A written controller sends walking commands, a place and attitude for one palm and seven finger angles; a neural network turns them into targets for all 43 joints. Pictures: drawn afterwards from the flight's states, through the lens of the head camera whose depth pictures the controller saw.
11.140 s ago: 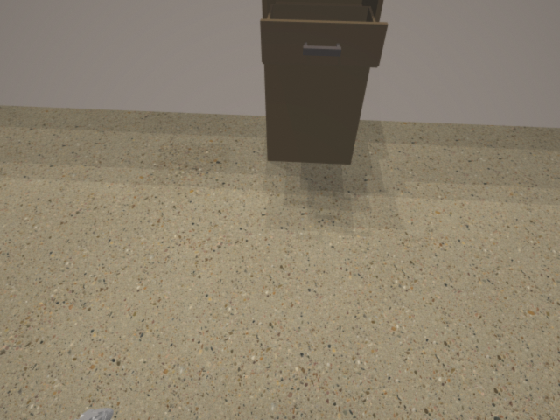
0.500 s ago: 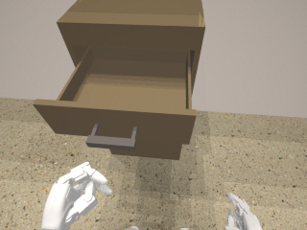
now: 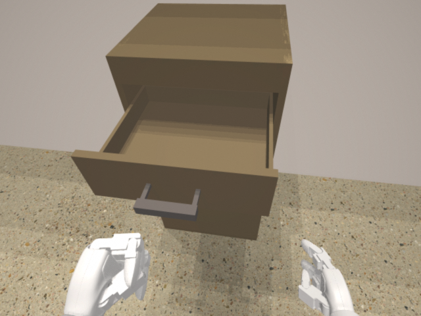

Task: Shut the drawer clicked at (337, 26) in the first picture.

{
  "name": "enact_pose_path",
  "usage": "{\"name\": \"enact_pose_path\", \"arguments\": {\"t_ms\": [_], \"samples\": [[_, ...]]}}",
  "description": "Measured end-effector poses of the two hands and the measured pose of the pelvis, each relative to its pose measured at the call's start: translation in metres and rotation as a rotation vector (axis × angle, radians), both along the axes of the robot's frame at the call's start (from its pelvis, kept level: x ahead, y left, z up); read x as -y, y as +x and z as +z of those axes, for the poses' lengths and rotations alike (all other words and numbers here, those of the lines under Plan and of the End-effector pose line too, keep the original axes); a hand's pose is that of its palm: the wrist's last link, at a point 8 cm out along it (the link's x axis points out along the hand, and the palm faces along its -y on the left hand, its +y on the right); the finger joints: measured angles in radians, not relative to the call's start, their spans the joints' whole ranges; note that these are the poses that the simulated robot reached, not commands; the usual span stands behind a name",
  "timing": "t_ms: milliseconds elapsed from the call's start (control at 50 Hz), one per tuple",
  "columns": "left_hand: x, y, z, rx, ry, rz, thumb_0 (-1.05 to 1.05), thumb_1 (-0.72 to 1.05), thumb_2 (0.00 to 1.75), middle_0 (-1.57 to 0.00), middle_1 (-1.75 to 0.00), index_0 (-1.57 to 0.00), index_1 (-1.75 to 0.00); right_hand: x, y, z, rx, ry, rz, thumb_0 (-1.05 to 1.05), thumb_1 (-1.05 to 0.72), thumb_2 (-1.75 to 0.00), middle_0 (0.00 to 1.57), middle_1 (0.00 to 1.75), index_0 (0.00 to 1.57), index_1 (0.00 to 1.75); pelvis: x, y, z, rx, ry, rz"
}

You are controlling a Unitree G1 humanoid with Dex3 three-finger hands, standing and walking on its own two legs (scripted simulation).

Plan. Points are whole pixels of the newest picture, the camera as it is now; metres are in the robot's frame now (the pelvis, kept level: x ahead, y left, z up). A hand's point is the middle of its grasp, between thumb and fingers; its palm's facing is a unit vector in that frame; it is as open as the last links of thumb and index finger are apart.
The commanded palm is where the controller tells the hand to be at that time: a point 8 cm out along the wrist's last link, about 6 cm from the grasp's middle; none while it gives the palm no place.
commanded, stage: raise the hand and make a fist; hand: left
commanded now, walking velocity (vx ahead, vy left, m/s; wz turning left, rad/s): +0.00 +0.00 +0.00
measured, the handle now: (169, 200) +0.34 +0.12 +0.04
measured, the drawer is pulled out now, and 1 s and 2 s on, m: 0.28 0.28 0.28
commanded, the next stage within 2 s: bring the fist close to the handle in 0.50 s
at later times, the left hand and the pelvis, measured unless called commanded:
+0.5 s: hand (145, 275) +0.16 +0.10 +0.14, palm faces -0.07 -1.00 -0.06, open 3.2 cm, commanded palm +0.13 +0.15 +0.14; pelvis +0.00 -0.02 +0.01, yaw +0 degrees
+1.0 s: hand (152, 262) +0.19 +0.11 +0.10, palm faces -0.10 -1.00 -0.02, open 3.2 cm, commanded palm +0.17 +0.16 +0.10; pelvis +0.00 -0.01 +0.01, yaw +0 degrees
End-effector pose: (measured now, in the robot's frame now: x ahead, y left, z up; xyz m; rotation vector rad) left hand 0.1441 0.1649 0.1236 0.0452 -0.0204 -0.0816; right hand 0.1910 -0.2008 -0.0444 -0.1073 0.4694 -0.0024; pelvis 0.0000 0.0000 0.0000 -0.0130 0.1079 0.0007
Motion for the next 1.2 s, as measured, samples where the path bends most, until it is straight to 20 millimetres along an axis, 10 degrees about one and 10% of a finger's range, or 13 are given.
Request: {"name": "enact_pose_path", "arguments": {"t_ms": [640, 1200], "samples": [[0.012, 0.002, 0.014, 0.015, 0.016, -0.009, 0.01, 0.9, 0.9, -1.4, -1.6, -1.4, -1.6, 0.033, -0.014, 0.003, 0.0, -0.022, -0.027, 0.01, -0.9, -0.9, 0.2, 0.3, 0.2, 0.3, 0.018, -0.002, 0.011, 0.043, 0.015, 0.002], [0.009, 0.043, -0.044, -0.041, -0.028, -0.03, 0.01, 0.9, 0.9, -1.4, -1.6, -1.4, -1.6, 0.031, -0.034, -0.02, -0.113, -0.075, -0.041, 0.01, -0.9, -0.9, 0.2, 0.3, 0.2, 0.3, 0.004, -0.006, -0.003, -0.035, 0.006, -0.002]]}}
